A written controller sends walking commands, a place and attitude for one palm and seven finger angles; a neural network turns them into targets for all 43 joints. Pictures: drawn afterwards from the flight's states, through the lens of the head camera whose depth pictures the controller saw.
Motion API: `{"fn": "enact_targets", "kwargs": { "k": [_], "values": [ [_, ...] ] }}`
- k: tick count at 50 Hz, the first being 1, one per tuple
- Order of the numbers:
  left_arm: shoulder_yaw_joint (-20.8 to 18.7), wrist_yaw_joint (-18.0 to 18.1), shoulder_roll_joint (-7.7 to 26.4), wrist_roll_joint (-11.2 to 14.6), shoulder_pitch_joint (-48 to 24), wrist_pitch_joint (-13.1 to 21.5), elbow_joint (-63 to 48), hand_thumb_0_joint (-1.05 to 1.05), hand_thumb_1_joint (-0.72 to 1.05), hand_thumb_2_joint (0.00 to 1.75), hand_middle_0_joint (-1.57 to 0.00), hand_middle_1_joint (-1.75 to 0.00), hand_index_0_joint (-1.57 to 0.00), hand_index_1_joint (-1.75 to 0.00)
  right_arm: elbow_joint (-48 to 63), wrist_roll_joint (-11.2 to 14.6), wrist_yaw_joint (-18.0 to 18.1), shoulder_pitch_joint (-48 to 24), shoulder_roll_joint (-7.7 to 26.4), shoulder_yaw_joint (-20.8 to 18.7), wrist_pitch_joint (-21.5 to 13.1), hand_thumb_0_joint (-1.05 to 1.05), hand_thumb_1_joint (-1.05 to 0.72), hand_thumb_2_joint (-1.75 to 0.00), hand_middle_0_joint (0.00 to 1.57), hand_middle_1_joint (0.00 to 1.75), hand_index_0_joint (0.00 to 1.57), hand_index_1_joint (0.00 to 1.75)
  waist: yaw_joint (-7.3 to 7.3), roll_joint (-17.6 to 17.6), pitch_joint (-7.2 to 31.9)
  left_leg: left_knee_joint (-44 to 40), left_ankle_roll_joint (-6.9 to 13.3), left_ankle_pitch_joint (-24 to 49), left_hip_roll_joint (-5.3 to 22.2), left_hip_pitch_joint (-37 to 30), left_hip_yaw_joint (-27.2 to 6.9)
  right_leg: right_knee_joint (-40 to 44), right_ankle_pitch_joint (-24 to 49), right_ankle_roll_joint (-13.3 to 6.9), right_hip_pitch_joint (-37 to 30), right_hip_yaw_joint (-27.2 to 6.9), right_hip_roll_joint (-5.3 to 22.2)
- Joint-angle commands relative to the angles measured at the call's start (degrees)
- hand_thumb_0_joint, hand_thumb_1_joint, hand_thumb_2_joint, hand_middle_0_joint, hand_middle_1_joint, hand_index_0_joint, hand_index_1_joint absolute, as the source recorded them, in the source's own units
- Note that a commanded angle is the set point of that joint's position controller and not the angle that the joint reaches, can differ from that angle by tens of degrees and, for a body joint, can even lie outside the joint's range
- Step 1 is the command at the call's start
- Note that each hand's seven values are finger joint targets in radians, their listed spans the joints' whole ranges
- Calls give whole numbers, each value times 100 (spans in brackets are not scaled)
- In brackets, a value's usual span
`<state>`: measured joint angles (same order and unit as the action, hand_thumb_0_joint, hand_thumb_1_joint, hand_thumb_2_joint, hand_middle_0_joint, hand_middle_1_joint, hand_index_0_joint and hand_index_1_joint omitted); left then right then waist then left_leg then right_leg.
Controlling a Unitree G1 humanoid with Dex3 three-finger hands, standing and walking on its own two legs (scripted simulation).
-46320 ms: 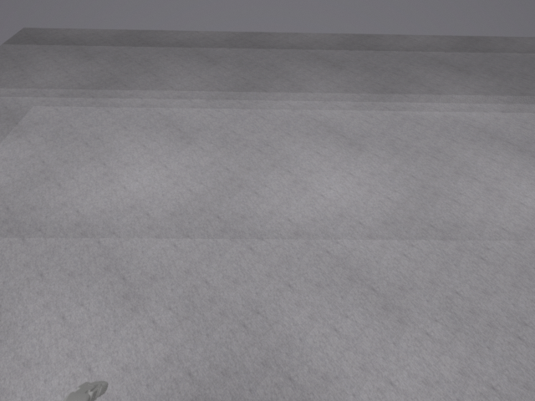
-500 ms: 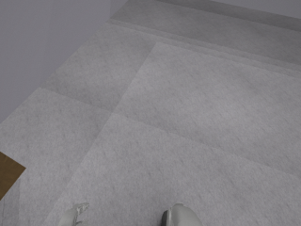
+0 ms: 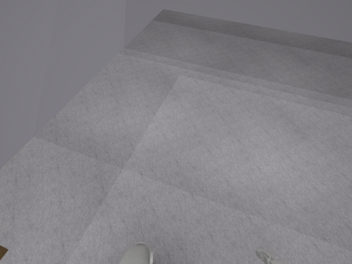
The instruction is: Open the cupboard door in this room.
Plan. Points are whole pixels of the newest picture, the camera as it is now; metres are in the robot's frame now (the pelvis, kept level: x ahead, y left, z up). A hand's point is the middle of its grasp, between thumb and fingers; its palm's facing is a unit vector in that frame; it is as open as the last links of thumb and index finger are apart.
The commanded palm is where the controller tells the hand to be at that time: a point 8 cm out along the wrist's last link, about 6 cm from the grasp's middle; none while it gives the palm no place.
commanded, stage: walk to a spot facing it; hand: left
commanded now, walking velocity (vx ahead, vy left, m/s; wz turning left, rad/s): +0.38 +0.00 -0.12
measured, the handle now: out of the picture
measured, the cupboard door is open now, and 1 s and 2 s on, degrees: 41 41 41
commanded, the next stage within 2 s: turn to face it in 0.70 s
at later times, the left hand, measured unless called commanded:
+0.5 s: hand (136, 181) +0.37 +0.17 -0.16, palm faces -0.10 -0.96 -0.27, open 7.3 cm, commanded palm none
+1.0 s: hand (152, 185) +0.38 +0.12 -0.20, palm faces +0.11 -0.98 -0.14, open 7.3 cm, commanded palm none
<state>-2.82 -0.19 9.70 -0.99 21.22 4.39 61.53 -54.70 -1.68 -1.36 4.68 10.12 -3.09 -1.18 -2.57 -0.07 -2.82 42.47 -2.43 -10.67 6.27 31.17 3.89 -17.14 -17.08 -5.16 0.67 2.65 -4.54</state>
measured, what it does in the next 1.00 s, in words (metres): walks ahead: left foot, then right foot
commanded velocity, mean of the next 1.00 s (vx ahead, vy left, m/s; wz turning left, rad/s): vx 0.26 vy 0.00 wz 0.14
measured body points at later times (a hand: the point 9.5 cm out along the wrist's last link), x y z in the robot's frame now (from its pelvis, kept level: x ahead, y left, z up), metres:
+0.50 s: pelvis +0.23 -0.03 -0.02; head +0.25 -0.06 +0.43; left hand +0.37 +0.22 -0.14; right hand +0.10 -0.25 -0.18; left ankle +0.15 +0.13 -0.73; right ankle +0.29 -0.13 -0.75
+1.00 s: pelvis +0.43 -0.04 -0.03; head +0.47 -0.02 +0.42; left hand +0.37 +0.17 -0.19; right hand +0.55 -0.28 -0.15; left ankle +0.52 +0.05 -0.74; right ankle +0.31 -0.15 -0.68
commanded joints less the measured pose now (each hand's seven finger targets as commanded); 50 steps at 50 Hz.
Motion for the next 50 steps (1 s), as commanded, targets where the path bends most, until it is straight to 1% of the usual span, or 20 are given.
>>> {"fn": "enact_targets", "kwargs": {
  "k": [1, 3, 4, 5, 6, 9, 13, 20, 22, 23, 24, 25, 26, 30, 41, 44, 45, 47, 48, 50],
  "values": [
    [-128, 87, 840, 15, 360, 86, -32, 0, 90, 90, -20, -30, -20, -30, 361, 40, 16, -226, 355, -36, -219, 0, -90, -90, 20, 30, 20, 30, 172, 472, -36, -900, 181, -189, -348, -390, 276, -254, 3809, -458, -400, -1000, 1736],
    [-140, 88, 804, 52, 225, 82, -45, 0, 90, 90, -20, -30, -20, -30, -79, -13, 131, 1033, 617, -93, -278, 0, -90, -90, 20, 30, 20, 30, 751, 347, 543, -1488, 435, 333, -430, -2641, 321, -1713, 4265, -124, 605, -606, 1376],
    [-120, 58, 594, 72, 291, 81, -143, 0, 90, 90, -20, -30, -20, -30, -315, -72, 190, 1951, 1181, -231, -307, 0, -90, -90, 20, 30, 20, 30, 1046, -542, 1167, -1511, 911, 489, 773, -4204, -1263, -3163, 2520, 151, 2008, -362, 880],
    [-54, 4, 399, 92, 351, 119, -298, 0, 90, 90, -20, -30, -20, -30, -431, -91, 222, 2619, 1614, -306, -284, 0, -90, -90, 20, 30, 20, 30, 1106, -1476, 1545, -2112, 1655, 946, 2227, -4922, -2939, -5102, -1182, 250, 3138, 41, 251],
    [-84, 34, 512, 23, -90, 128, -432, 0, 90, 90, -20, -30, -20, -30, -441, -30, 208, 2554, 1522, -266, -212, 0, -90, -90, 20, 30, 20, 30, 1093, -647, 1107, -2374, 1739, 548, 2280, -4094, -2955, -5769, -1486, 168, 3428, -335, 421],
    [-134, -78, 365, -60, -404, -38, -396, 0, 90, 90, -20, -30, -20, -30, -199, -23, 261, 1500, 714, -70, -311, 0, -90, -90, 20, 30, 20, 30, 520, -818, -48, -3008, 1193, -582, 1630, -2371, -1893, -5917, -306, 316, 3754, -539, 1030],
    [-83, -173, 56, -72, -430, -248, -456, 0, 90, 90, -20, -30, -20, -30, -317, -3, 248, 1464, 696, -42, -383, 0, -90, -90, 20, 30, 20, 30, 219, -712, 102, -3134, 1014, 316, 1098, -1860, -377, -3919, 49, 437, 2922, -124, 1160],
    [-137, -247, 322, -73, -1035, -268, -634, 0, 90, 90, -20, -30, -20, -30, -481, -37, 172, 1670, 865, -78, -251, 0, -90, -90, 20, 30, 20, 30, 155, -589, -236, -3038, 882, -1091, 989, -1349, -131, -2063, 576, 437, 1611, 452, 820],
    [-204, -205, 615, -79, -404, -211, -422, 0, 90, 90, -20, -30, -20, -30, -541, -8, 161, 1730, 796, -45, -224, 0, -90, -90, 20, 30, 20, 30, -175, -95, 5, -1962, 626, -693, 643, -1120, 136, -1493, 355, 304, 433, 454, 645],
    [-307, -154, 1042, -99, 418, -139, -184, 0, 90, 90, -20, -30, -20, -30, -495, 52, 121, 1688, 633, -11, -237, 0, -90, -90, 20, 30, 20, 30, -570, 710, 386, -381, 404, -585, 190, -367, 647, -984, -605, -20, -729, -540, 1355],
    [-461, -65, 1690, -66, 1208, -111, 27, 0, 90, 90, -20, -30, -20, -30, -270, 116, 70, 1583, 325, 41, -241, 0, -90, -90, 20, 30, 20, 30, -804, 2357, 726, 1576, 219, -2421, -502, 778, 841, 163, -1264, -616, -1399, -2994, 2840],
    [-420, 6, 1677, 10, 1037, -116, -13, 0, 90, 90, -20, -30, -20, -30, -193, 89, 98, 1254, 570, -21, -232, 0, -90, -90, 20, 30, 20, 30, -735, 1901, 644, 2577, 290, -2372, -219, 1134, 26, 617, -1399, -848, -1072, -3541, 3091],
    [-361, 40, 1482, 2, 495, -125, -170, 0, 90, 90, -20, -30, -20, -30, -216, 97, 106, 1041, 570, -62, -255, 0, -90, -90, 20, 30, 20, 30, -494, 1463, 330, 2985, 272, -1723, 1, 1315, -239, 618, -1260, -840, -609, -3195, 2976],
    [-127, 65, 715, -16, -470, -14, -418, 0, 90, 90, -20, -30, -20, -30, -569, 19, 81, 1584, 181, -11, -81, 0, -90, -90, 20, 30, 20, 30, 289, 637, 34, 1922, 115, -676, 317, 147, -194, 729, 332, -454, 987, -815, 2255],
    [-22, 113, 665, -12, 19, 103, 84, 0, 90, 90, -20, -30, -20, -30, -111, 71, -26, 410, 87, 42, -106, 0, -90, -90, 20, 30, 20, 30, 222, 605, -257, -399, 248, 4, -111, 31, 273, 149, 3384, -216, -91, 349, 2206],
    [-51, 158, 775, -2, -63, 31, 39, 0, 90, 90, -20, -30, -20, -30, -228, 41, 27, 954, 410, 5, -81, 0, -90, -90, 20, 30, 20, 30, 588, 561, 48, -981, 387, 354, -407, -1208, 395, -1254, 4637, 107, 62, 737, 2095],
    [-81, 160, 852, 30, -75, -16, -65, 0, 90, 90, -20, -30, -20, -30, -353, 14, 66, 1616, 705, -61, -75, 0, -90, -90, 20, 30, 20, 30, 871, 113, 569, -1199, 542, 1606, -312, -2317, 193, -2298, 3990, 344, 533, 944, 1903],
    [-59, 150, 572, 106, 82, -82, -434, 0, 90, 90, -20, -30, -20, -30, -401, 12, 184, 2345, 1621, -237, -34, 0, -90, -90, 20, 30, 20, 30, 963, -1564, 1522, -1666, 1899, 4361, 1968, -3745, -2824, -5288, -2178, 731, 2482, 572, 611],
    [-75, 164, 612, 58, -293, -152, -623, 0, 90, 90, -20, -30, -20, -30, -314, 67, 235, 2118, 1708, -242, -23, 0, -90, -90, 20, 30, 20, 30, 856, -696, 1276, -1865, 1961, 3548, 2007, -3249, -2936, -5754, -1962, 717, 2940, -87, 691],
    [-102, 144, 495, 4, -585, -237, -677, 0, 90, 90, -20, -30, -20, -30, 8, 49, 285, 1228, 1296, -187, -26, 0, -90, -90, 20, 30, 20, 30, 539, -854, 762, -2238, 1590, 2068, 1534, -2123, -2421, -5736, -1269, 842, 3197, -374, 1027]
  ]
}}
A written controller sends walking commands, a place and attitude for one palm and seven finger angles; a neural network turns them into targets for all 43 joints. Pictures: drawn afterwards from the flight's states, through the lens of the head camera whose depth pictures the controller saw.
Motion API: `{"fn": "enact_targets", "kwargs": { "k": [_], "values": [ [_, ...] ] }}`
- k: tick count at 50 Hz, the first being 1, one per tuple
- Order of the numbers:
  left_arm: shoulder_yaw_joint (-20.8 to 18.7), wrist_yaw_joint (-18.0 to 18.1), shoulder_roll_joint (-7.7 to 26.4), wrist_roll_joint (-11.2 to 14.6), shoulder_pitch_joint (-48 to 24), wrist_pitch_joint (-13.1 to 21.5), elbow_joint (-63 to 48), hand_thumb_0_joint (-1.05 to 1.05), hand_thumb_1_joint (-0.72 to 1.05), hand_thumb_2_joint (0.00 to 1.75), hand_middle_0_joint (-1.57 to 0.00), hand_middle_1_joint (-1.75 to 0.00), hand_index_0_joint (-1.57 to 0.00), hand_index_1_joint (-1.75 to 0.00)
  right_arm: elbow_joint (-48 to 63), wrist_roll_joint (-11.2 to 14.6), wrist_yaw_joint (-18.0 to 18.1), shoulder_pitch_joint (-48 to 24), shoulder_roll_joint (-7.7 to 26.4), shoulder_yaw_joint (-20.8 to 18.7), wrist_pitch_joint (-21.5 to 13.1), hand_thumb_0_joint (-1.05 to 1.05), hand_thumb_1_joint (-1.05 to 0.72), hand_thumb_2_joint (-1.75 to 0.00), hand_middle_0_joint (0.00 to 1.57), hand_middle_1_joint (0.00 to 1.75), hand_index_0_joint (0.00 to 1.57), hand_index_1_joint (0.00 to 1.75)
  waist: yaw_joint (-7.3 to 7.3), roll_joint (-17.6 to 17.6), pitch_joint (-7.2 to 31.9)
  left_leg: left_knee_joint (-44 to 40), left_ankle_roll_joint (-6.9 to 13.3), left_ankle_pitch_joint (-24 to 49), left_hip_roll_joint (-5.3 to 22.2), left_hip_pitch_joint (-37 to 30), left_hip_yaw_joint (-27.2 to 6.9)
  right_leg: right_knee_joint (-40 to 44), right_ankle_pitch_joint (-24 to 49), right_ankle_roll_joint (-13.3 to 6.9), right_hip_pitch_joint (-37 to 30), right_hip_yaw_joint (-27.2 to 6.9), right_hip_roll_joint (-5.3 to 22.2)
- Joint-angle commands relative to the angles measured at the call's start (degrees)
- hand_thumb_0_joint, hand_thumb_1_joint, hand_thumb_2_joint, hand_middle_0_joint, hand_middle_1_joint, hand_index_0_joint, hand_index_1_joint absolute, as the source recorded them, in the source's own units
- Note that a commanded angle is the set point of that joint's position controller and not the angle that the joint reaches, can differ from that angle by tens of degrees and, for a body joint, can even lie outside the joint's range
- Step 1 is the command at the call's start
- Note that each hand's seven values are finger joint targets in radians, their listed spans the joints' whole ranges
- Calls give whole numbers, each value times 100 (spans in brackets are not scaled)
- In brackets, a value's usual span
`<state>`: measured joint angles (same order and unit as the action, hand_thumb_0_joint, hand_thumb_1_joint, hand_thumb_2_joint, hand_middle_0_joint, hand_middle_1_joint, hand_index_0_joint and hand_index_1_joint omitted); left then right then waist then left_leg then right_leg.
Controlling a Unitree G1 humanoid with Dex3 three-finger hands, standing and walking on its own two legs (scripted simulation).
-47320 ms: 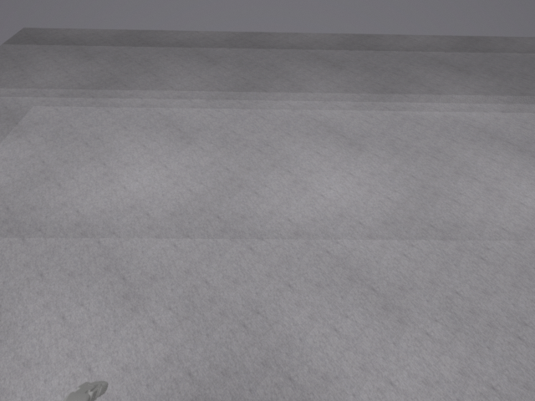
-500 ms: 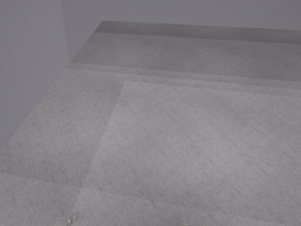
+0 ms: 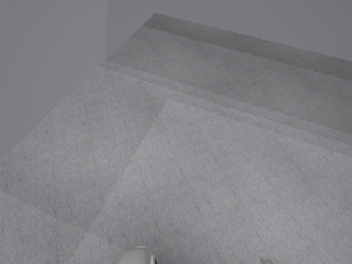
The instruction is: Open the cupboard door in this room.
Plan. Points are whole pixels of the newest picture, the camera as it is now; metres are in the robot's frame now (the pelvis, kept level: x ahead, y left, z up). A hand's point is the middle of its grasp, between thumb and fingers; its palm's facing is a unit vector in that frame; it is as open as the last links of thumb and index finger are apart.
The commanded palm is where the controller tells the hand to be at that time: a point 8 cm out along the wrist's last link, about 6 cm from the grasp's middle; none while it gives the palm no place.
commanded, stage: turn to face it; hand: left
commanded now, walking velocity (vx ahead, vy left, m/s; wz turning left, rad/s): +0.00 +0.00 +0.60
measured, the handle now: out of the picture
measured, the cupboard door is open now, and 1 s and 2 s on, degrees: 41 41 41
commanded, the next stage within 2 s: none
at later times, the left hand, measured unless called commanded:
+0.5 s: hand out of the picture +0.10 +0.15 -0.13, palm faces +0.30 -0.92 -0.25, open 7.4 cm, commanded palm none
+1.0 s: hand out of the picture +0.07 +0.16 -0.14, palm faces +0.57 -0.77 -0.30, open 7.4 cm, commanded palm none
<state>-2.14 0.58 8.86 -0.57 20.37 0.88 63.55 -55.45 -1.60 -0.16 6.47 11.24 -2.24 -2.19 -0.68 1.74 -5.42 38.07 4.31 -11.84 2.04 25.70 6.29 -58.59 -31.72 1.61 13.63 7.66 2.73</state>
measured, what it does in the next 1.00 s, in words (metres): walks ahead, turning left: right foot, then left foot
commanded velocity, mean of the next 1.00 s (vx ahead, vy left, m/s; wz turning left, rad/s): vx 0.00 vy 0.00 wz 0.60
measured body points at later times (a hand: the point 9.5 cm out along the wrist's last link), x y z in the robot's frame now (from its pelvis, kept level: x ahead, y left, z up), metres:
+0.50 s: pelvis +0.07 -0.06 +0.02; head +0.12 -0.06 +0.47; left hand +0.09 +0.20 -0.11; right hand +0.23 -0.29 -0.12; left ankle +0.03 +0.06 -0.65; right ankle +0.08 -0.18 -0.72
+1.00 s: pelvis +0.11 -0.08 +0.01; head +0.16 -0.05 +0.45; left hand +0.04 +0.20 -0.12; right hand +0.33 -0.24 -0.14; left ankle +0.05 +0.05 -0.71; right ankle +0.18 -0.18 -0.72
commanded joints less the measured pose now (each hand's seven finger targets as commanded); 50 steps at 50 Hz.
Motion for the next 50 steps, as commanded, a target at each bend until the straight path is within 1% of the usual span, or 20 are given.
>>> {"fn": "enact_targets", "kwargs": {
  "k": [1, 3, 12, 13, 14, 15, 16, 18, 20, 26, 30, 31, 32, 33, 38, 46, 47, 48, 49, 50],
  "values": [
    [-199, 32, 558, -62, -398, 49, -859, 0, 90, 90, -20, -30, -20, -30, 199, 35, 164, 736, 1017, -213, 62, 0, -90, -90, 20, 30, 20, 30, 176, -912, 917, -1849, 692, 1933, 1629, -1216, -2188, -1265, 490, 196, 1692, -837, 304],
    [-225, 1, 494, -58, -154, -82, -848, 0, 90, 90, -20, -30, -20, -30, 352, 27, 138, 354, 1015, -204, 79, 0, -90, -90, 20, 30, 20, 30, -5, -1019, 989, -1918, 512, 1354, 1267, -798, -1697, -611, 713, 225, 1274, -699, 228],
    [-314, 21, 729, -52, -273, -131, -1361, 0, 90, 90, -20, -30, -20, -30, 739, -3, 38, -23, 1231, -461, 355, 0, -90, -90, 20, 30, 20, 30, -159, -945, 883, -1639, 277, -656, 784, 208, -2297, 2303, 1313, 192, -271, -399, -245],
    [-365, 50, 938, -68, -56, -92, -1354, 0, 90, 90, -20, -30, -20, -30, 822, 32, 20, -85, 1086, -458, 372, 0, -90, -90, 20, 30, 20, 30, -298, -469, 908, -1138, 49, -920, 462, 729, -2098, 3143, 1396, 115, -963, -650, 14],
    [-461, 98, 1461, -164, 118, -33, -1442, 0, 90, 90, -20, -30, -20, -30, 964, 89, -23, -97, 715, -409, 383, 0, -90, -90, 20, 30, 20, 30, -436, 1041, 876, 220, -413, -1626, -270, 1684, -1279, 4305, 576, -315, -1454, -2208, 1372],
    [-450, 109, 1800, -154, -142, -61, -1573, 0, 90, 90, -20, -30, -20, -30, 1072, 54, -59, -267, 623, -399, 348, 0, -90, -90, 20, 30, 20, 30, -444, 1854, 689, 1859, -628, -2249, -504, 1651, -631, 4746, 973, -883, -754, -3144, 2630],
    [-413, 141, 1620, -117, -464, -18, -1684, 0, 90, 90, -20, -30, -20, -30, 998, 29, -71, -194, 843, -433, 392, 0, -90, -90, 20, 30, 20, 30, -226, 1445, 660, 2816, -605, -1972, -212, 1415, -944, 4592, 1357, -1034, -292, -2983, 2522],
    [-294, 137, 1252, -94, -1093, -9, -1804, 0, 90, 90, -20, -30, -20, -30, 765, 31, -134, 54, 669, -400, 462, 0, -90, -90, 20, 30, 20, 30, 141, 985, 518, 3414, -732, -1252, 30, 1254, -784, 4119, 2576, -845, -204, -1557, 1789],
    [-260, 133, 1153, -103, -1062, 19, -1799, 0, 90, 90, -20, -30, -20, -30, 720, 61, -168, 111, 533, -325, 469, 0, -90, -90, 20, 30, 20, 30, 140, 999, 646, 2803, -827, -1173, 63, 1027, -509, 3776, 4074, -711, -605, -716, 1555],
    [-365, 116, 1580, -120, -360, 12, -1536, 0, 90, 90, -20, -30, -20, -30, 892, 111, -194, -379, 443, -187, 435, 0, -90, -90, 20, 30, 20, 30, -229, 1045, 768, 711, -782, -1362, -118, 333, 65, 3200, 5668, -724, -1405, -304, 1750],
    [-412, 65, 1660, -50, -513, -12, -1551, 0, 90, 90, -20, -30, -20, -30, 785, 76, -156, 276, 803, -247, 359, 0, -90, -90, 20, 30, 20, 30, 182, 705, 1153, -1066, -580, -60, -231, -1281, 172, 2024, 5342, -310, -849, 138, 1642],
    [-389, 34, 1480, -8, -591, -41, -1669, 0, 90, 90, -20, -30, -20, -30, 686, 26, -133, 744, 1311, -377, 313, 0, -90, -90, 20, 30, 20, 30, 452, -307, 1528, -1335, -207, 1480, 628, -2553, -811, 977, 3738, 10, 357, 332, 1302],
    [-239, -6, 1027, 25, -850, -71, -1966, 0, 90, 90, -20, -30, -20, -30, 655, 22, -87, 1196, 1982, -542, 313, 0, -90, -90, 20, 30, 20, 30, 700, -2123, 1582, -1469, 842, 4074, 2296, -3138, -3060, -321, -651, 408, 1996, 218, 433],
    [-234, 48, 1180, -59, -1131, -177, -2090, 0, 90, 90, -20, -30, -20, -30, 540, 62, -42, 1387, 2038, -527, 359, 0, -90, -90, 20, 30, 20, 30, 711, -1169, 1517, -1425, 1157, 3667, 2568, -2898, -2931, -856, -751, 303, 2236, -540, 466],
    [-277, -24, 1032, -50, -996, -272, -1660, 0, 90, 90, -20, -30, -20, -30, 812, 25, 82, 241, 1436, -357, 290, 0, -90, -90, 20, 30, 20, 30, 134, -1107, 823, -1721, 439, 1899, 1169, -1504, -1736, -532, 709, 349, 1774, -734, 302],
    [-260, -7, 992, -12, -646, -180, -1707, 0, 90, 90, -20, -30, -20, -30, 917, 25, 38, -34, 1492, -468, 384, 0, -90, -90, 20, 30, 20, 30, -28, -1156, 908, -1288, 320, 1317, 890, -763, -2165, 2221, 1220, 243, 39, -420, -229],
    [-298, 12, 1091, -19, -366, -133, -1659, 0, 90, 90, -20, -30, -20, -30, 973, 60, 26, -164, 1404, -468, 390, 0, -90, -90, 20, 30, 20, 30, -189, -919, 959, -993, 131, 962, 660, -424, -2080, 2995, 1737, 216, -534, -405, -168],
    [-382, 58, 1465, -89, -127, -64, -1646, 0, 90, 90, -20, -30, -20, -30, 1051, 114, -6, -134, 1113, -438, 391, 0, -90, -90, 20, 30, 20, 30, -309, 165, 1025, -101, -237, -186, 124, 367, -1623, 3941, 1683, -5, -1249, -1293, 724],
    [-455, 100, 1987, -166, -169, -36, -1711, 0, 90, 90, -20, -30, -20, -30, 1200, 131, -55, -174, 767, -383, 388, 0, -90, -90, 20, 30, 20, 30, -348, 1770, 871, 1421, -687, -2187, -694, 1113, -659, 4424, 2254, -716, -1254, -2927, 2326],
    [-403, 123, 1897, -111, -296, -40, -1750, 0, 90, 90, -20, -30, -20, -30, 1164, 71, -67, -204, 977, -415, 426, 0, -90, -90, 20, 30, 20, 30, -290, 1468, 850, 2658, -605, -2345, -341, 977, -1004, 4314, 2556, -1074, -688, -2782, 2581]
  ]
}}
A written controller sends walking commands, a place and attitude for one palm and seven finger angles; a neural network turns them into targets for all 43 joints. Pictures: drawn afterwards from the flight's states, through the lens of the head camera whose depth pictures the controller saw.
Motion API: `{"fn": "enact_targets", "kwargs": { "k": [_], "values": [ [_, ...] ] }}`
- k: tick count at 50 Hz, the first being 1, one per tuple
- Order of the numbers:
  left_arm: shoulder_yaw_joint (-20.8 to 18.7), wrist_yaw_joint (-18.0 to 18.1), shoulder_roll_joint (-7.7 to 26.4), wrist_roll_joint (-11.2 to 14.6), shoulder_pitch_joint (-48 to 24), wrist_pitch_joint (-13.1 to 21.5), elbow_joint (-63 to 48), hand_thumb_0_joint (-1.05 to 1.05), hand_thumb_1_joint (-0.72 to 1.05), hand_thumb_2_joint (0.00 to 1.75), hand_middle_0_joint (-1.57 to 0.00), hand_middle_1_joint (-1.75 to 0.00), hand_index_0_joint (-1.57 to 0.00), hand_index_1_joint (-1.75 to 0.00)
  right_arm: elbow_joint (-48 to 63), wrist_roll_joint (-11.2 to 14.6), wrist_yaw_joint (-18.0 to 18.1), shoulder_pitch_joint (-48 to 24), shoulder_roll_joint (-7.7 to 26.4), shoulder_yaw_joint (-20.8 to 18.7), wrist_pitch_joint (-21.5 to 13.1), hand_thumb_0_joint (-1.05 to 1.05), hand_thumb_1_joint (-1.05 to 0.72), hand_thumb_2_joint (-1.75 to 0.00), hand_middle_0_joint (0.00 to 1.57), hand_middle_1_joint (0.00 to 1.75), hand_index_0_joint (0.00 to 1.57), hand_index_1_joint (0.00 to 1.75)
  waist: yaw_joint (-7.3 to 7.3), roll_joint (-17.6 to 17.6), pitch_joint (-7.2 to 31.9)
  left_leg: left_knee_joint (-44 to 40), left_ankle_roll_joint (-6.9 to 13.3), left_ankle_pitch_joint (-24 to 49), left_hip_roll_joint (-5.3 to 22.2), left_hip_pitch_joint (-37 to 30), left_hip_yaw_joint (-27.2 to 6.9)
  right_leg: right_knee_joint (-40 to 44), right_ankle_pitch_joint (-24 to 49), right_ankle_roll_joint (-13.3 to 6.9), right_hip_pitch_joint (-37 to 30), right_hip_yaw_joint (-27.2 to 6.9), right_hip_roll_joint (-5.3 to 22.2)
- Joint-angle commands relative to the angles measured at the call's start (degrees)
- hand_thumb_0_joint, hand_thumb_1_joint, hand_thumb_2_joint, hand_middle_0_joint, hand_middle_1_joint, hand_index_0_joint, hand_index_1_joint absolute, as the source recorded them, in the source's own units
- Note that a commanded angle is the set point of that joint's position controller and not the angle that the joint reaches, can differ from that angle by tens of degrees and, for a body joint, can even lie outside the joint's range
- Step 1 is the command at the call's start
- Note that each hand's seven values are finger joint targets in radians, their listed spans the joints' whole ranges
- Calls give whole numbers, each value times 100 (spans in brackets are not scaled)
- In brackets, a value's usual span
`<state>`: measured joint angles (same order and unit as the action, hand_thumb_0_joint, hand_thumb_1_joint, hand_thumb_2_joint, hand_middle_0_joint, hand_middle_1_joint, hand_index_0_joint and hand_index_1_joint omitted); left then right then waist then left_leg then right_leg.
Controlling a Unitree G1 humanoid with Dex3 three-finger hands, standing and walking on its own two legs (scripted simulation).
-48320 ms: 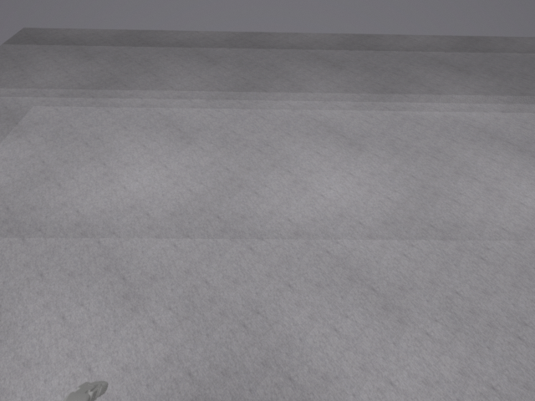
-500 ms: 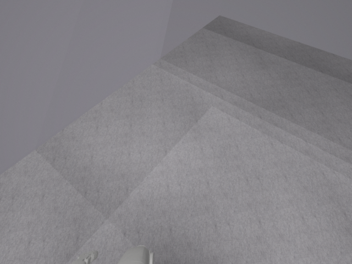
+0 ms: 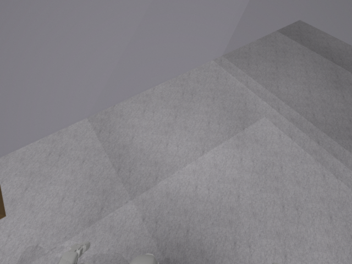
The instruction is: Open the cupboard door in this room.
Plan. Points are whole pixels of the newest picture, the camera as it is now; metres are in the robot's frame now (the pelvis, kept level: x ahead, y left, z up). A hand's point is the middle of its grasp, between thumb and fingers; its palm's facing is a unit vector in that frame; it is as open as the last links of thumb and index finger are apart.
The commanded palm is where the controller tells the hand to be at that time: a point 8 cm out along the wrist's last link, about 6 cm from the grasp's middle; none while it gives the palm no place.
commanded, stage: turn to face it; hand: left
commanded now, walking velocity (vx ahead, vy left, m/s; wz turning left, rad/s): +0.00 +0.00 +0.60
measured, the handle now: out of the picture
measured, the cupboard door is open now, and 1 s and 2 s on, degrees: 41 41 41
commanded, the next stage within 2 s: none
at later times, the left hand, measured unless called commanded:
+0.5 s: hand out of the picture +0.01 +0.24 -0.17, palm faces +0.35 -0.91 -0.23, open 7.4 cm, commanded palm none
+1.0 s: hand out of the picture +0.02 +0.16 -0.13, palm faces +0.56 -0.79 -0.25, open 7.4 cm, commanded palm none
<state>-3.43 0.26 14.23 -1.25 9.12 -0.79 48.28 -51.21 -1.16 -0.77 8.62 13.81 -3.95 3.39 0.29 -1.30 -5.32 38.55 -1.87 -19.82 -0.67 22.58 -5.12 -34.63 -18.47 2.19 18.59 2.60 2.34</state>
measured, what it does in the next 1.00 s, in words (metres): steps on the spot, turning left: left foot, then right foot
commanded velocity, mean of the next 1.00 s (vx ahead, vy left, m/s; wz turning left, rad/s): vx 0.00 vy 0.00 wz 0.60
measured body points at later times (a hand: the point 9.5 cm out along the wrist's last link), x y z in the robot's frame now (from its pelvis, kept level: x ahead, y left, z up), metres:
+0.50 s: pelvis +0.01 +0.01 +0.01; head +0.07 +0.07 +0.45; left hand -0.01 +0.29 -0.15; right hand +0.20 -0.20 -0.11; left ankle -0.02 +0.10 -0.72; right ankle +0.02 -0.15 -0.64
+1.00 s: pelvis +0.05 -0.05 +0.02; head +0.10 -0.03 +0.46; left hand -0.01 +0.21 -0.11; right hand +0.25 -0.22 -0.14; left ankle -0.05 +0.06 -0.64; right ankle +0.09 -0.13 -0.72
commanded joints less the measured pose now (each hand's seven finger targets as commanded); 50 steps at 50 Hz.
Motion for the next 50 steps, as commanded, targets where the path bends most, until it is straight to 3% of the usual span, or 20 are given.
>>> {"fn": "enact_targets", "kwargs": {
  "k": [1, 4, 11, 13, 15, 16, 17, 18, 20, 22, 24, 32, 35, 37, 38, 39, 40, 41, 44, 50],
  "values": [
    [-240, 177, 1119, -24, 527, 136, -259, 0, 90, 90, -20, -30, -20, -30, 623, 29, -12, -439, 662, -260, -86, 0, -90, -90, 20, 30, 20, 30, -210, 1692, 713, 3247, -27, -1209, 65, 1331, 85, 1789, 1480, -1111, -986, -2009, 2277],
    [-118, 175, 719, -19, 64, 143, -388, 0, 90, 90, -20, -30, -20, -30, 383, 43, -112, -222, 477, -186, -20, 0, -90, -90, 20, 30, 20, 30, 63, 1380, 665, 3150, -191, -449, 251, 1068, 424, 1414, 2559, -817, -961, -393, 1571],
    [-242, 166, 1062, -44, 755, 152, -105, 0, 90, 90, -20, -30, -20, -30, 467, 78, -140, -738, 256, -43, -83, 0, -90, -90, 20, 30, 20, 30, -343, 1250, 782, 734, -178, -701, 164, 483, 1059, 949, 3838, -887, -1853, 51, 1843],
    [-273, 148, 1109, -41, 732, 138, -78, 0, 90, 90, -20, -30, -20, -30, 457, 87, -124, -594, 291, -39, -114, 0, -90, -90, 20, 30, 20, 30, -281, 1372, 904, 212, -110, -509, 120, 167, 1177, 745, 3845, -820, -1835, 169, 1880],
    [-300, 116, 1115, -1, 574, 114, -78, 0, 90, 90, -20, -30, -20, -30, 381, 64, -110, -198, 444, -76, -152, 0, -90, -90, 20, 30, 20, 30, -30, 1165, 990, -790, -18, 303, 96, -706, 1228, 180, 3309, -509, -1342, 532, 1808],
    [-292, 87, 1023, 45, 498, 87, -138, 0, 90, 90, -20, -30, -20, -30, 277, 35, -105, 230, 720, -149, -197, 0, -90, -90, 20, 30, 20, 30, 231, 477, 1220, -1358, 142, 1315, 352, -1716, 893, -646, 2622, -223, -626, 747, 1653],
    [-221, 28, 606, 85, 442, 46, -368, 0, 90, 90, -20, -30, -20, -30, 253, -32, -61, 633, 1434, -332, -241, 0, -90, -90, 20, 30, 20, 30, 448, -1364, 1417, -1558, 996, 3365, 2008, -2707, -1392, -2035, -677, 284, 1145, 944, 756],
    [-116, 57, 516, 24, 30, -8, -600, 0, 90, 90, -20, -30, -20, -30, 142, -1, -10, 990, 1707, -371, -189, 0, -90, -90, 20, 30, 20, 30, 584, -1447, 1371, -1635, 1664, 4233, 2720, -2531, -1944, -2793, -2186, 269, 1652, 277, 506],
    [-133, 104, 484, 17, -355, -45, -470, 0, 90, 90, -20, -30, -20, -30, 153, -6, 153, 823, 1421, -310, -233, 0, -90, -90, 20, 30, 20, 30, 488, -1061, 1187, -1586, 1504, 4137, 2217, -2214, -1599, -3438, -1448, 287, 1924, -294, 500],
    [-156, 48, 497, 18, -83, -80, -229, 0, 90, 90, -20, -30, -20, -30, 276, -3, 183, 294, 1172, -210, -271, 0, -90, -90, 20, 30, 20, 30, 145, -708, 964, -1640, 1170, 3973, 1644, -1849, -819, -3465, -673, 335, 1682, -335, 450],
    [-156, 18, 497, 23, 48, -93, -133, 0, 90, 90, -20, -30, -20, -30, 292, 17, 181, 190, 1071, -171, -307, 0, -90, -90, 20, 30, 20, 30, 29, -666, 958, -1662, 1046, 3886, 1390, -1784, -494, -3171, -406, 352, 1465, -300, 394],
    [-99, 35, 448, 64, -336, -87, -324, 0, 90, 90, -20, -30, -20, -30, 204, -25, 133, 320, 1138, -249, -256, 0, -90, -90, 20, 30, 20, 30, 131, -739, 858, -1642, 1104, 3188, 1278, -1461, -995, -1525, -584, 324, 791, -182, 44],
    [-86, 52, 436, 89, -145, -37, -323, 0, 90, 90, -20, -30, -20, -30, 260, -26, 134, 187, 1164, -288, -218, 0, -90, -90, 20, 30, 20, 30, 67, -917, 945, -1415, 1052, 3368, 1193, -1209, -1294, -576, -465, 226, 81, -73, -193],
    [-133, 82, 518, 105, 311, 44, -222, 0, 90, 90, -20, -30, -20, -30, 334, 24, 133, -9, 1086, -303, -200, 0, -90, -90, 20, 30, 20, 30, -187, -738, 1041, -1001, 808, 2891, 951, -623, -1302, 741, 454, 159, -1004, -78, -174],
    [-198, 125, 847, 55, 612, 116, -173, 0, 90, 90, -20, -30, -20, -30, 387, 83, 99, 20, 846, -269, -212, 0, -90, -90, 20, 30, 20, 30, -323, 103, 1207, -393, 473, 1673, 579, 217, -1028, 1511, 971, -8, -2060, -720, 537],
    [-306, 179, 1393, -51, 748, 156, -158, 0, 90, 90, -20, -30, -20, -30, 529, 116, 53, 13, 482, -219, -223, 0, -90, -90, 20, 30, 20, 30, -403, 1875, 1152, 1008, -63, -1093, -397, 1231, 208, 1789, 1973, -679, -2480, -2213, 2228],
    [-213, 180, 1354, -1, 717, 133, -163, 0, 90, 90, -20, -30, -20, -30, 515, 34, 38, -38, 641, -240, -175, 0, -90, -90, 20, 30, 20, 30, -348, 1513, 975, 2311, -50, -1703, -204, 1161, 105, 1677, 2575, -1097, -1711, -2113, 2673],
    [-196, 208, 1104, 18, 465, 157, -190, 0, 90, 90, -20, -30, -20, -30, 382, 29, 39, -61, 644, -259, -102, 0, -90, -90, 20, 30, 20, 30, -200, 1762, 840, 3019, -72, -1430, -13, 1194, -16, 1611, 2703, -1093, -1399, -1955, 2319],
    [-68, 183, 655, 38, -79, 152, -349, 0, 90, 90, -20, -30, -20, -30, 141, 42, -81, 108, 508, -224, 7, 0, -90, -90, 20, 30, 20, 30, 139, 1350, 612, 3423, -221, -304, 211, 1061, 286, 1473, 2818, -770, -1086, -411, 1520],
    [-163, 181, 844, -6, 493, 164, -151, 0, 90, 90, -20, -30, -20, -30, 253, 46, -124, -452, 315, -128, 26, 0, -90, -90, 20, 30, 20, 30, -164, 1017, 553, 1849, -291, -541, 252, 795, 757, 1428, 2927, -885, -1526, -39, 1756]
  ]
}}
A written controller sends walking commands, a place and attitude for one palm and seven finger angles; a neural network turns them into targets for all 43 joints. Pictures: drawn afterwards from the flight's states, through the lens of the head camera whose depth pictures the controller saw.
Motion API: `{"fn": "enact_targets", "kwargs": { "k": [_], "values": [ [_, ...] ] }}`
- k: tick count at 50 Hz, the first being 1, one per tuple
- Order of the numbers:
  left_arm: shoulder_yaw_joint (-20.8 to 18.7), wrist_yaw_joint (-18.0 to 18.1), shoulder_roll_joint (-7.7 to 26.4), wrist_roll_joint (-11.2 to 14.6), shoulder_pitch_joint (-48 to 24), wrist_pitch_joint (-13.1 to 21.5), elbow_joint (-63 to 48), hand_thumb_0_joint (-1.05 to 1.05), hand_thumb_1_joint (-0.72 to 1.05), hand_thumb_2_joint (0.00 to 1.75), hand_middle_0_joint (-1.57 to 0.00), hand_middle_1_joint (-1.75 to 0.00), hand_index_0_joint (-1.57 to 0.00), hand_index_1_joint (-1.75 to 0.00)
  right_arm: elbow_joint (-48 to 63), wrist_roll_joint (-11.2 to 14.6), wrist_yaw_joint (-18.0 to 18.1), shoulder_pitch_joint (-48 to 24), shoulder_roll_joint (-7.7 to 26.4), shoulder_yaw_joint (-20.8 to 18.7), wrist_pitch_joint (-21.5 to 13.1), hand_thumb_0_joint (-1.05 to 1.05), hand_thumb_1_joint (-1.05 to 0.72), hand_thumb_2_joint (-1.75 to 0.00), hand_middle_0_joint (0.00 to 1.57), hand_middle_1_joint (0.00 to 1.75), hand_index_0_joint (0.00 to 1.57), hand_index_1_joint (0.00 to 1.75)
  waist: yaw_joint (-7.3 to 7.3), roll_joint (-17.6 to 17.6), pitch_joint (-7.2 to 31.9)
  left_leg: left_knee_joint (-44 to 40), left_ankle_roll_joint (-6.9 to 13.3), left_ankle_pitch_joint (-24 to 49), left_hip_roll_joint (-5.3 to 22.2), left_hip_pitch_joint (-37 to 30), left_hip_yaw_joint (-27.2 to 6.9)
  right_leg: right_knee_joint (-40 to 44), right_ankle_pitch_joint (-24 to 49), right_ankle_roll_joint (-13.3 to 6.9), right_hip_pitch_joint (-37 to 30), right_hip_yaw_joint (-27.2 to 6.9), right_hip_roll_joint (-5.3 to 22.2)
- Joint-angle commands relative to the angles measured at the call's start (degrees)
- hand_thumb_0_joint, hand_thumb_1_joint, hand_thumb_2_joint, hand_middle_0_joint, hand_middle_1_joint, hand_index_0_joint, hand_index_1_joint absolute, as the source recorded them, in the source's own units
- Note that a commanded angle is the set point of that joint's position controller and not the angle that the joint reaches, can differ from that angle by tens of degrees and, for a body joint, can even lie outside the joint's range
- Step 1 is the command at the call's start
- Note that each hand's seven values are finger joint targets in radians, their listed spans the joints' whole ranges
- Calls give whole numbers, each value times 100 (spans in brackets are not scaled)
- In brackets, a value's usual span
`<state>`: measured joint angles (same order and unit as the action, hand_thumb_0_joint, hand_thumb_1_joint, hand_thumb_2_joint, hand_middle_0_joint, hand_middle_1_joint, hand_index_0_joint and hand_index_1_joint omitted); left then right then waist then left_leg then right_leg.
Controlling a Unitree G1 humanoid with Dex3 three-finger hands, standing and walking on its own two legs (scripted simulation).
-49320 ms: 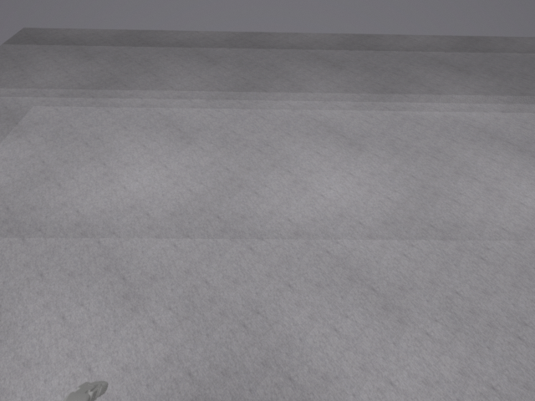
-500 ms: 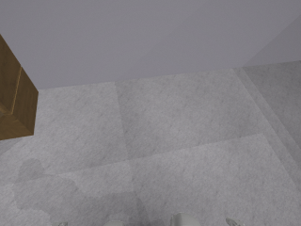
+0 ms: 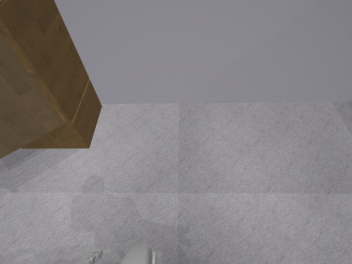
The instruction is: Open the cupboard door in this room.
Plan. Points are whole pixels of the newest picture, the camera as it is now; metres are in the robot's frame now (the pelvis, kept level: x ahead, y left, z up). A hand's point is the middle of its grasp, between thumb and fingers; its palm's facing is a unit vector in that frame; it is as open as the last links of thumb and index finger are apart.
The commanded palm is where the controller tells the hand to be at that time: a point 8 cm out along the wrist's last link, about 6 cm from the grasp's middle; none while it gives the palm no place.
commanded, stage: turn to face it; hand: left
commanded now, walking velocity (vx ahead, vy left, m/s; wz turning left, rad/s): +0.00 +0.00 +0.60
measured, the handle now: out of the picture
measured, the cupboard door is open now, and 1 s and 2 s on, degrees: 41 41 41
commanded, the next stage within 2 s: take the last steps up to it in 1.04 s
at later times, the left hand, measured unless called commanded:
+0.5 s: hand out of the picture +0.03 +0.27 -0.17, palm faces +0.30 -0.92 -0.25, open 7.4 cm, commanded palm none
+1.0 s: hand out of the picture -0.07 +0.21 -0.19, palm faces +0.58 -0.79 -0.20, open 7.4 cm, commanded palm none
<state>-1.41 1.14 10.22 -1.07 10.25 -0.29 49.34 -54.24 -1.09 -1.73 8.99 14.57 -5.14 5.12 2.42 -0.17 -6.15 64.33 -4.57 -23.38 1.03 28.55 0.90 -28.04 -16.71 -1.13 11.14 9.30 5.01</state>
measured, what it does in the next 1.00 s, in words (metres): steps on the spot, turning left: left foot, then right foot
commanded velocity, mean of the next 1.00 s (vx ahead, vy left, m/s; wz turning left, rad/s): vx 0.00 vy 0.00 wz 0.51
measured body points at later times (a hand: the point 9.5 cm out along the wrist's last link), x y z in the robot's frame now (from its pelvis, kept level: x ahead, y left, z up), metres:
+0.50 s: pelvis +0.00 +0.03 +0.00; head +0.05 +0.06 +0.44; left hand +0.01 +0.31 -0.15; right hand +0.16 -0.19 -0.14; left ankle -0.02 +0.13 -0.74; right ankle +0.04 -0.13 -0.69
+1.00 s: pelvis +0.00 +0.02 -0.02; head +0.03 +0.07 +0.43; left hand -0.10 +0.25 -0.18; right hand +0.24 -0.14 -0.14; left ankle -0.05 +0.11 -0.75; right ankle +0.05 -0.12 -0.74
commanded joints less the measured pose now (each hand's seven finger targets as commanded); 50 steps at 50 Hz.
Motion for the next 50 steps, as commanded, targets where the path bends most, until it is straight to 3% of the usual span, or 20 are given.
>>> {"fn": "enact_targets", "kwargs": {
  "k": [1, 5, 8, 9, 10, 11, 14, 17, 24, 29, 30, 31, 32, 33, 36, 44, 47, 48, 49, 50],
  "values": [
    [-381, 86, 1288, -31, 446, 109, -234, 0, 90, 90, -20, -30, -20, -30, 581, 41, -32, -551, 225, 9, -165, 0, -90, -90, 20, 30, 20, 30, -421, 992, 675, -1008, -9, -217, 71, 129, 232, 705, 2884, -566, -864, -664, 1513],
    [-469, 70, 1443, -68, 583, 88, -129, 0, 90, 90, -20, -30, -20, -30, 679, 74, -22, -637, 216, 58, -258, 0, -90, -90, 20, 30, 20, 30, -488, 1232, 850, -2124, 125, -340, 24, -355, 460, 311, 3273, -584, -1016, -544, 1699],
    [-502, 11, 1496, -15, 471, 46, -109, 0, 90, 90, -20, -30, -20, -30, 605, 48, -2, -192, 378, 33, -312, 0, -90, -90, 20, 30, 20, 30, -208, 1042, 990, -3405, 259, 699, -107, -1519, 626, -376, 2727, -165, -377, -95, 1538],
    [-481, -11, 1382, 14, 406, 22, -148, 0, 90, 90, -20, -30, -20, -30, 537, 28, -2, 157, 642, -41, -347, 0, -90, -90, 20, 30, 20, 30, 9, 385, 1206, -3968, 423, 1568, 211, -2419, 215, -1214, 2148, 110, 263, 105, 1375],
    [-420, -62, 997, 60, 350, -12, -387, 0, 90, 90, -20, -30, -20, -30, 511, -40, 43, 591, 1383, -227, -396, 0, -90, -90, 20, 30, 20, 30, 250, -1422, 1443, -4151, 1273, 3637, 1871, -3360, -2034, -2629, -1034, 596, 1914, 319, 489],
    [-322, -29, 933, -1, -101, -68, -624, 0, 90, 90, -20, -30, -20, -30, 395, -18, 102, 963, 1658, -258, -353, 0, -90, -90, 20, 30, 20, 30, 394, -1399, 1351, -4242, 1930, 4459, 2547, -3093, -2552, -3386, -2378, 576, 2376, -365, 251],
    [-361, -30, 969, 4, -305, -135, -383, 0, 90, 90, -20, -30, -20, -30, 566, -25, 261, 223, 1196, -140, -402, 0, -90, -90, 20, 30, 20, 30, 63, -1097, 882, -4415, 1602, 3218, 1694, -2157, -1862, -3941, -1213, 590, 2406, -994, 254],
    [-364, -67, 938, 1, 23, -158, -183, 0, 90, 90, -20, -30, -20, -30, 602, -16, 261, 7, 1039, -57, -458, 0, -90, -90, 20, 30, 20, 30, -182, -653, 867, -4359, 1365, 3659, 1265, -2199, -1291, -3613, -691, 646, 2140, -928, 117],
    [-314, -57, 896, 28, -302, -147, -381, 0, 90, 90, -20, -30, -20, -30, 548, -36, 218, 128, 1078, -112, -404, 0, -90, -90, 20, 30, 20, 30, -97, -826, 848, -4345, 1375, 2938, 1092, -1850, -1731, -2191, -777, 615, 1426, -835, -224],
    [-353, -1, 972, 64, 302, -14, -319, 0, 90, 90, -20, -30, -20, -30, 681, 17, 207, -176, 987, -174, -355, 0, -90, -90, 20, 30, 20, 30, -421, -746, 1053, -3664, 1083, 2797, 710, -995, -2012, 57, 254, 482, -353, -744, -446],
    [-424, 42, 1239, 24, 581, 54, -273, 0, 90, 90, -20, -30, -20, -30, 725, 64, 180, -152, 739, -146, -366, 0, -90, -90, 20, 30, 20, 30, -556, -78, 1218, -3034, 771, 1824, 343, -243, -1719, 839, 495, 302, -1269, -1412, 272],
    [-508, 87, 1732, -73, 686, 88, -278, 0, 90, 90, -20, -30, -20, -30, 853, 98, 142, -138, 371, -96, -378, 0, -90, -90, 20, 30, 20, 30, -600, 1632, 1147, -1645, 251, -624, -603, 691, -466, 1189, 1151, -354, -1588, -2895, 1891],
    [-440, 79, 1792, -52, 602, 64, -326, 0, 90, 90, -20, -30, -20, -30, 886, 29, 109, -182, 557, -112, -354, 0, -90, -90, 20, 30, 20, 30, -562, 1349, 1003, -340, 259, -1256, -431, 578, -476, 1116, 1623, -818, -791, -2857, 2391],
    [-423, 108, 1511, -27, 380, 100, -341, 0, 90, 90, -20, -30, -20, -30, 748, 15, 115, -214, 557, -139, -282, 0, -90, -90, 20, 30, 20, 30, -430, 1433, 945, 375, 230, -998, -232, 603, -608, 1046, 1814, -829, -561, -2730, 2061],
    [-295, 91, 1086, 5, -102, 93, -457, 0, 90, 90, -20, -30, -20, -30, 530, 20, 22, -91, 404, -83, -196, 0, -90, -90, 20, 30, 20, 30, -142, 1130, 608, 708, 80, -61, 14, 548, -289, 784, 2520, -500, -364, -1162, 1309],
    [-433, 72, 1419, -87, 623, 85, -71, 0, 90, 90, -20, -30, -20, -30, 550, 73, 14, -535, 129, 95, -294, 0, -90, -90, 20, 30, 20, 30, -509, 1237, 697, -2092, 134, -365, -83, -442, 426, 287, 3400, -539, -822, -711, 1515],
    [-452, 30, 1427, -6, 449, 46, -21, 0, 90, 90, -20, -30, -20, -30, 371, 50, 50, 36, 316, 76, -367, 0, -90, -90, 20, 30, 20, 30, -160, 1058, 894, -3675, 280, 950, -144, -1729, 468, -402, 2701, -102, -195, -364, 1291],
    [-416, -1, 1238, 41, 466, 11, -106, 0, 90, 90, -20, -30, -20, -30, 320, 15, 66, 306, 708, -9, -425, 0, -90, -90, 20, 30, 20, 30, -15, 89, 1157, -4035, 527, 2138, 474, -2676, -160, -1182, 1747, 225, 572, -58, 999],
    [-292, -36, 804, 66, 406, -19, -279, 0, 90, 90, -20, -30, -20, -30, 319, -31, 94, 617, 1256, -142, -434, 0, -90, -90, 20, 30, 20, 30, 142, -1573, 1295, -4193, 1322, 4054, 1985, -3243, -2091, -2378, -1577, 608, 1860, 48, 235],
    [-241, -1, 814, 20, 62, -97, -369, 0, 90, 90, -20, -30, -20, -30, 238, -34, 178, 847, 1434, -160, -395, 0, -90, -90, 20, 30, 20, 30, 273, -1193, 1232, -4291, 1834, 4411, 2398, -2785, -2229, -3101, -2207, 509, 1892, -561, 180]
  ]
}}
